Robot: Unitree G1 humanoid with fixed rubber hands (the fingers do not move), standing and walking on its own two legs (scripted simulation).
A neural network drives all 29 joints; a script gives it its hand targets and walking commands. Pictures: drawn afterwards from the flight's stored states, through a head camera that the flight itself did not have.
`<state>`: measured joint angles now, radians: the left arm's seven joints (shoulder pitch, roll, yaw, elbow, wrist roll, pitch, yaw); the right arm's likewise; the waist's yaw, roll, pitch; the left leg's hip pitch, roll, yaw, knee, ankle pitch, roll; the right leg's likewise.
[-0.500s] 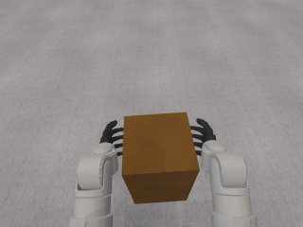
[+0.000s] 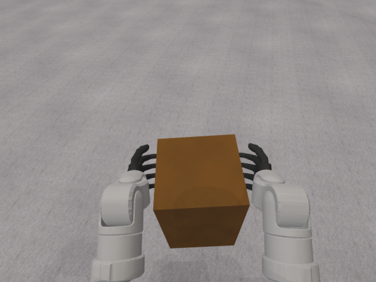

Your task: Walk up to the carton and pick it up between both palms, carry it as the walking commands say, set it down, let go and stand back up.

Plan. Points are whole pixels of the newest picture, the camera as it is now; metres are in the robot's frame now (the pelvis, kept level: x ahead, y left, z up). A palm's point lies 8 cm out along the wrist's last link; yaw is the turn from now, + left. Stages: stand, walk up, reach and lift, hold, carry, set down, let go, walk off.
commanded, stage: carry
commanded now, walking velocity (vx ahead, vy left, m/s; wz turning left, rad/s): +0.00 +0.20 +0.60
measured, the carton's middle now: (199, 197) +0.31 -0.02 +0.03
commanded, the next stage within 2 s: none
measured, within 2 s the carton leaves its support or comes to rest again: neither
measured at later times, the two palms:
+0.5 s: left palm out of the picture +0.20 +0.32 +0.12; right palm (143, 201) +0.26 +0.09 +0.11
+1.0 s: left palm out of the picture +0.01 +0.55 +0.09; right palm out of the picture +0.15 +0.35 +0.08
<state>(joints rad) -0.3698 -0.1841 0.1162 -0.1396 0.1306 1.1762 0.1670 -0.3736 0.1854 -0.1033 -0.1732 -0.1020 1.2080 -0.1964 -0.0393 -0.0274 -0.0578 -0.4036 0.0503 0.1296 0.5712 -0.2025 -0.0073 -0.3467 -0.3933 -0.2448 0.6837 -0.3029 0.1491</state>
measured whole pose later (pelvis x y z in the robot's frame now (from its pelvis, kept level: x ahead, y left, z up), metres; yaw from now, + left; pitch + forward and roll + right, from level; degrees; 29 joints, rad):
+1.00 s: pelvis -0.16 +0.29 +0.00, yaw +34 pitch +2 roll +1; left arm -0.30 -0.16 0.07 -0.18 0.08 1.17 0.19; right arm -0.29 0.16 -0.04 -0.22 -0.11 1.19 -0.18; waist 0.02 0.06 -0.01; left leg -0.49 -0.15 0.03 0.58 -0.16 0.06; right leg -0.37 -0.06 -0.18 0.67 -0.35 -0.03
